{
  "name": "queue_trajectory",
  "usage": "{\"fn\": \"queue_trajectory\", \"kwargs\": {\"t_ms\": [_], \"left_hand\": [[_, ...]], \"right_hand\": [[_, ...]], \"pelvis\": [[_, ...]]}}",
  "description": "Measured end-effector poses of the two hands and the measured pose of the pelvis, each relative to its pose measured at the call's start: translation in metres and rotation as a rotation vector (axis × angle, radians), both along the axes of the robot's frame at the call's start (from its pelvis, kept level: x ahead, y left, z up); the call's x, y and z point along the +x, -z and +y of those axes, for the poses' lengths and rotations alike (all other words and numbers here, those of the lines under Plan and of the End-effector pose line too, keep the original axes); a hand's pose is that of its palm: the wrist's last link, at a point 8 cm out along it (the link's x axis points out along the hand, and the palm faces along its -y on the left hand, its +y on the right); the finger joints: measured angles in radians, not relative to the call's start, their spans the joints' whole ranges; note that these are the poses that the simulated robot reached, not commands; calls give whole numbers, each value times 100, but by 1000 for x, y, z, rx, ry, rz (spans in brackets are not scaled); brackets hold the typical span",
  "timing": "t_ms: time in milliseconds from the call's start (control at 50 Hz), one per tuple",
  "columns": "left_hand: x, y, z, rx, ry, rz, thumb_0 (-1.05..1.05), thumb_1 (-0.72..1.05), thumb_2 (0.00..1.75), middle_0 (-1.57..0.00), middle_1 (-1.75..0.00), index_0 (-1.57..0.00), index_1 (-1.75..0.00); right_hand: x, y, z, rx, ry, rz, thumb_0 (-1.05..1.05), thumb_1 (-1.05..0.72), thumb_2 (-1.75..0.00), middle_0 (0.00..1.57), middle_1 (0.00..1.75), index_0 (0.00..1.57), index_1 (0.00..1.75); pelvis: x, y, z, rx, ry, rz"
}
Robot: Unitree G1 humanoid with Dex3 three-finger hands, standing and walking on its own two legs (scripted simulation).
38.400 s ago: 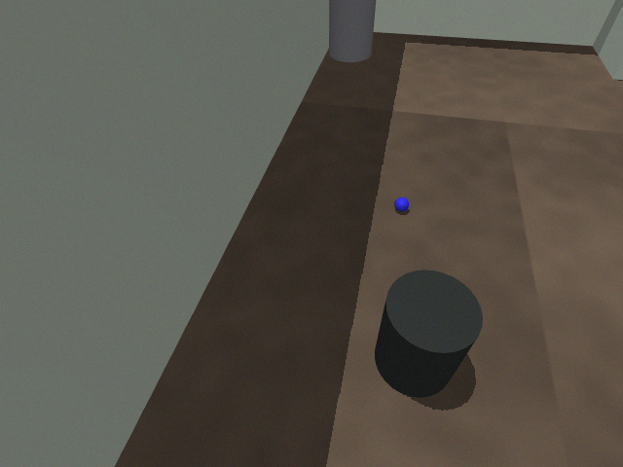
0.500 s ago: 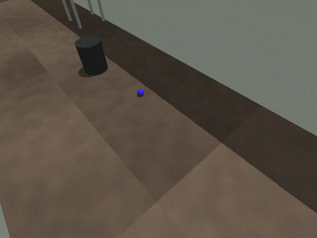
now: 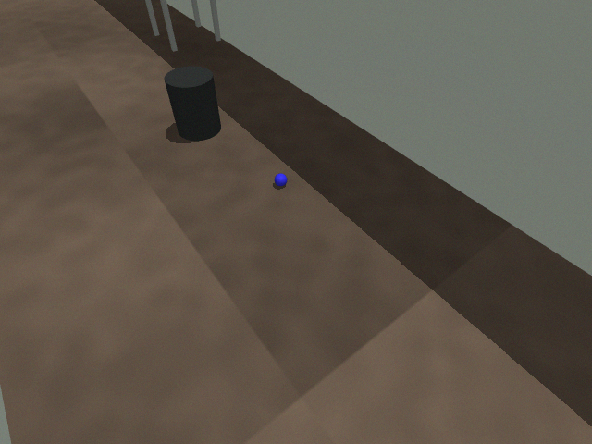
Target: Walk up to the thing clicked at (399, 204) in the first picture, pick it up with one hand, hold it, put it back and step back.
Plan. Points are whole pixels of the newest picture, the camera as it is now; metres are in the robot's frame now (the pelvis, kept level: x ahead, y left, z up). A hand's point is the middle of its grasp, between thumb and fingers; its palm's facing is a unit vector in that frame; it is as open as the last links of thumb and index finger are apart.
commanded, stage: walk up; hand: left
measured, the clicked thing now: (280, 179) +1.45 +0.16 -0.73
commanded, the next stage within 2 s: none
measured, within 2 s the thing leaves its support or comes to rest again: neither
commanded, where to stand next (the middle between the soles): +1.06 -0.07 m, yaw -2 degrees
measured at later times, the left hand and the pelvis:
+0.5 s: hand (189, 334) +0.32 +0.23 -0.12, palm faces -0.04 -0.91 -0.41, open 7.4 cm; pelvis +0.21 -0.05 -0.01, yaw -2 degrees
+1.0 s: hand (206, 267) +0.48 +0.24 -0.15, palm faces -0.05 -0.94 -0.35, open 7.4 cm; pelvis +0.44 -0.04 +0.00, yaw -2 degrees
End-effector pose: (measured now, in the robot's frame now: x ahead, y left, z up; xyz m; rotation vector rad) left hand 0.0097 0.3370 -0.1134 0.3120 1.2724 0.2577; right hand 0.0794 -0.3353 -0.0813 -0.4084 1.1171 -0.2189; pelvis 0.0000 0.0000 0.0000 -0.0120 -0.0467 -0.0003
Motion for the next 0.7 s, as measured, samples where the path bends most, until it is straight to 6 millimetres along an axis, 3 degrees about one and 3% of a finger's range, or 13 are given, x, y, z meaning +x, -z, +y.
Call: {"fn": "queue_trajectory", "kwargs": {"t_ms": [60,120,240,340,420,480,580,700], "left_hand": [[21,5,12,9,17,39,1,90,90,-20,-30,-20,-29],[54,-1,11,-6,40,4,1,91,90,-20,-30,-20,-29],[124,-16,-2,-28,110,-36,1,91,90,-20,-30,-20,-29],[193,-27,-22,-15,152,-73,1,91,90,-20,-30,-20,-29],[256,-28,-44,25,171,-133,1,91,90,-20,-30,-20,-29],[292,-32,-62,42,162,-207,1,91,90,-20,-30,-21,-29],[317,-44,-82,29,125,-218,0,90,90,-20,-30,-21,-29],[336,-39,-81,15,92,-147,1,90,90,-20,-30,-21,-30]], "right_hand": [[5,-2,5,-19,40,-38,0,-90,-90,20,30,20,30],[4,-6,12,-9,67,-7,0,-90,-90,20,30,20,30],[19,-3,17,38,96,30,1,-90,-90,20,30,20,30],[50,14,5,77,112,59,1,-90,-90,20,30,20,30],[90,38,-18,96,116,75,1,-89,-90,20,30,20,30],[130,48,-30,100,98,86,1,-90,-90,20,30,20,30],[209,34,-38,116,50,22,1,-90,-90,20,30,20,30],[292,13,-40,104,-17,-15,1,-90,-90,20,30,20,30]], "pelvis": [[17,3,8,17,9,-5],[36,-4,10,29,21,-9],[80,-13,5,38,40,-9],[126,-10,-10,47,46,-5],[172,5,-33,50,51,1],[198,9,-47,24,41,-7],[240,-6,-55,22,36,-7],[295,-13,-59,4,23,12]]}}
